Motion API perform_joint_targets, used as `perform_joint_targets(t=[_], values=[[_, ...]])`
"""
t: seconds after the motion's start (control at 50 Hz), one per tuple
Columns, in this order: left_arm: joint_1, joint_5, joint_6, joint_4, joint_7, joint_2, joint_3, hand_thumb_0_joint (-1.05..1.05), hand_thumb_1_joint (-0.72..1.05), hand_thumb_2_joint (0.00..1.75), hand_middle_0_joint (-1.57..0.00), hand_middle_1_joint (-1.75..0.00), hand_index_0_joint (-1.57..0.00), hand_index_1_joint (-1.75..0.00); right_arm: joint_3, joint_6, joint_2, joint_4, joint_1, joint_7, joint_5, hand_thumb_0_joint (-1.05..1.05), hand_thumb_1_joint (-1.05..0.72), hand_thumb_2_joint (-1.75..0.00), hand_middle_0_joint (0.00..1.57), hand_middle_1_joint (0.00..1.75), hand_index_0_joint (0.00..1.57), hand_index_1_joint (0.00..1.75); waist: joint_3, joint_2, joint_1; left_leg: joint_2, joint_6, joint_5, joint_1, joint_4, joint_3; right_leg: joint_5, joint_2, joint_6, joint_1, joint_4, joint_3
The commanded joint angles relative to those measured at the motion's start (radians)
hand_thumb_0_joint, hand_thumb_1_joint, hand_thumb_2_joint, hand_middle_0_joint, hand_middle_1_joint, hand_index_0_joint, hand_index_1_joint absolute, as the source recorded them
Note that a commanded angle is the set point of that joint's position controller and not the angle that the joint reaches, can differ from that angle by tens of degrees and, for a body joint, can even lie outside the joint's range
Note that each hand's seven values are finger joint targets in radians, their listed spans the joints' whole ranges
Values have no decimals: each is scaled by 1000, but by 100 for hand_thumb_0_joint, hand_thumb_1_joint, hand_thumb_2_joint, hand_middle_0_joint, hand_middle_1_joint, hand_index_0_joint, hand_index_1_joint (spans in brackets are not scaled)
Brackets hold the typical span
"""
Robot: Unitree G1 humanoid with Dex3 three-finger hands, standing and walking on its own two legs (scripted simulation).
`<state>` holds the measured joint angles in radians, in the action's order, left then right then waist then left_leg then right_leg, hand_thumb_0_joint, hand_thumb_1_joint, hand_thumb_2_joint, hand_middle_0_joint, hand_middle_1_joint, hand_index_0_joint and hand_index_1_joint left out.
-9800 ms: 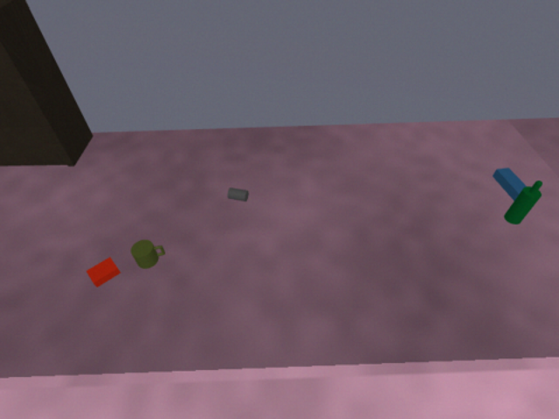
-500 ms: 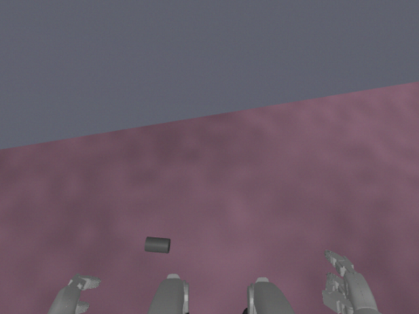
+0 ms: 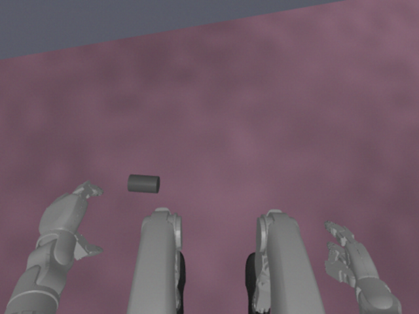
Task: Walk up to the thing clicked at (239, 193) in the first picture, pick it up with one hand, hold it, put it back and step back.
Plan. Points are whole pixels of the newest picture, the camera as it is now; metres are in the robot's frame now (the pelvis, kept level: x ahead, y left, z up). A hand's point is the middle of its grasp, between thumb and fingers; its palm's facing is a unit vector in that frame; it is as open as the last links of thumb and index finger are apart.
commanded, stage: rise first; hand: left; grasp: from above
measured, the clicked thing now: (144, 183) +0.42 +0.25 -0.44
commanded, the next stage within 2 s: approach in 1.60 s
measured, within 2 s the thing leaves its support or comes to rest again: neither
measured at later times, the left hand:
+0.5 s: hand (102, 206) +0.33 +0.30 -0.25, palm faces -0.50 -0.18 -0.85, open 12.9 cm
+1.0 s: hand (111, 198) +0.35 +0.30 -0.29, palm faces -0.52 -0.09 -0.85, open 12.4 cm
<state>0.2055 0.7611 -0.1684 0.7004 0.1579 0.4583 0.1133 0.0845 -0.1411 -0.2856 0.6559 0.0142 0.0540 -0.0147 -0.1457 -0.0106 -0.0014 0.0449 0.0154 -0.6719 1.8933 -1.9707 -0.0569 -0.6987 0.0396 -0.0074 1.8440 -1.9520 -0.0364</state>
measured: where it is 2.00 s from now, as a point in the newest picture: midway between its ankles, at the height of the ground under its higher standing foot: (215, 300)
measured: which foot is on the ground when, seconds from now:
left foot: down 0.00-1.00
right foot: down 0.00-1.00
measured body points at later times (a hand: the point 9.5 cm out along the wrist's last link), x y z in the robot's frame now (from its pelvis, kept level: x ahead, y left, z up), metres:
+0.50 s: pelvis -0.03 +0.01 -0.09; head +0.18 +0.06 +0.30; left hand +0.35 +0.31 -0.21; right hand +0.09 -0.28 -0.21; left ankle +0.08 +0.13 -0.43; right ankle +0.07 -0.13 -0.43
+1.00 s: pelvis -0.02 +0.00 -0.13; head +0.20 +0.05 +0.27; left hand +0.38 +0.30 -0.25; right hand +0.08 -0.28 -0.25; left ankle +0.08 +0.13 -0.43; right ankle +0.07 -0.13 -0.43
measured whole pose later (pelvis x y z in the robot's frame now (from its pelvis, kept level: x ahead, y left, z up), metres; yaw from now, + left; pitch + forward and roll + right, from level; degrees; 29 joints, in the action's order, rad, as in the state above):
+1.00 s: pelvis -0.02 +0.00 -0.13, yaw -3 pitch +32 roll -6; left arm 0.64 1.23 -0.37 1.22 0.35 0.65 0.12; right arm 0.04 -0.02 -0.26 0.78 0.07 0.13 -0.13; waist -0.08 0.02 0.09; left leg 0.03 0.01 -0.67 2.27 -2.36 -0.12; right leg -0.69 0.02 -0.02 2.19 -2.31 -0.06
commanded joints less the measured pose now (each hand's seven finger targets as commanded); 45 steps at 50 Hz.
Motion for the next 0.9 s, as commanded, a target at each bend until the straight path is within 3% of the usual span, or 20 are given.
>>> perform_joint_targets(t=[0.0, 0.1, 0.16, 0.2, 0.24, 0.32, 0.36, 0.4, 0.48, 0.54, 0.62, 0.66, 0.76, 0.88], values=[[172, 43, -22, -92, 46, 321, 110, 0, -35, 83, -32, -74, -30, -77, 75, -27, -175, -65, 133, -8, -1, 0, -94, -91, 20, 30, 20, 30, -679, -24, -3, -39, -40, 218, -385, 148, 50, 226, -48, 25, -298, 212, -10], [305, 96, -49, 10, 14, 343, 80, 0, -33, 83, -30, -78, -30, -78, 68, -7, -172, -38, 149, -11, -5, 0, -94, -91, 20, 30, 20, 30, -621, 12, 19, -46, -50, 61, -239, 100, 58, 57, -57, 26, -242, 194, -7], [301, 123, -70, 79, 0, 351, 66, 0, -33, 85, -30, -77, -29, -79, 62, 4, -174, -10, 164, -7, -7, 0, -92, -91, 20, 30, 20, 30, -553, 13, 18, -50, -52, -11, -174, 85, 52, -26, -62, 31, -182, 174, -12], [381, 145, -103, 61, 0, 378, 63, 0, -33, 85, -30, -75, -28, -77, 56, 8, -179, -20, 155, -5, -8, 0, -91, -90, 20, 30, 20, 30, -540, -30, 26, -47, -51, -29, -171, 72, 41, -21, -63, 35, -137, 134, -24], [368, 170, -126, 123, 9, 374, 58, 0, -33, 87, -30, -73, -28, -75, 51, 19, -178, 15, 184, 2, -12, 0, -90, -90, 20, 30, 20, 30, -502, -34, 34, -49, -53, -48, -137, 56, 33, -31, -64, 37, -99, 111, -34], [446, 234, -183, 114, 64, 431, 91, 0, -32, 88, -30, -72, -28, -75, 43, 28, -193, 10, 172, 13, -22, 0, -90, -90, 20, 30, 20, 30, -547, -116, 17, -45, -43, 4, -191, 33, 18, 40, -63, 44, -26, 41, -56], [455, 271, -193, 168, 99, 403, 75, 0, -33, 88, -28, -74, -26, -76, 38, 37, -198, 25, 179, 20, -31, 0, -89, -90, 20, 30, 20, 30, -540, -142, 30, -42, -34, 42, -214, 19, 5, 81, -60, 47, 26, -1, -73], [481, 309, -194, 203, 137, 412, 76, 0, -34, 88, -27, -74, -25, -76, 39, 48, -198, 38, 190, 24, -40, 0, -89, -90, 20, 30, 20, 30, -544, -157, 37, -44, -32, 77, -217, -2, 15, 106, -60, 48, 41, -10, -75], [532, 359, -178, 236, 189, 398, 54, 0, -35, 88, -26, -72, -24, -74, 45, 67, -209, 47, 194, 35, -56, 0, -89, -90, 20, 30, 20, 30, -565, -201, 51, -42, -26, 94, -248, -8, -1, 125, -54, 47, 89, -51, -93], [574, 378, -159, 264, 202, 386, 29, 0, -30, 84, -29, -71, -28, -72, 53, 73, -211, 53, 199, 40, -64, 0, -89, -90, 20, 30, 20, 30, -560, -210, 61, -39, -26, 68, -259, -8, -11, 112, -52, 46, 114, -61, -99], [617, 393, -147, 275, 212, 414, 38, 0, -27, 81, -31, -70, -30, -71, 55, 77, -212, 55, 203, 46, -75, 0, -90, -90, 20, 30, 20, 30, -581, -197, 65, -42, -31, 62, -237, -40, -6, 105, -51, 43, 110, -68, -95], [624, 398, -145, 306, 212, 392, 18, 0, -26, 80, -31, -69, -31, -70, 49, 78, -206, 61, 205, 50, -80, 0, -90, -90, 20, 30, 20, 30, -570, -182, 78, -44, -33, 72, -219, -57, -5, 113, -52, 42, 110, -77, -97], [633, 417, -157, 379, 215, 417, 27, 0, -24, 78, -34, -69, -33, -69, 40, 86, -199, 67, 204, 56, -88, 0, -90, -90, 20, 30, 20, 30, -521, -118, 86, -53, -47, 52, -112, -104, 22, 89, -57, 41, 97, -63, -84], [646, 438, -200, 378, 220, 441, 45, 0, -22, 76, -36, -67, -35, -67, 36, 98, -189, 83, 212, 62, -102, 0, -90, -90, 20, 30, 20, 30, -585, -120, 78, -56, -48, 139, -126, -153, 38, 163, -63, 38, 48, -85, -76]])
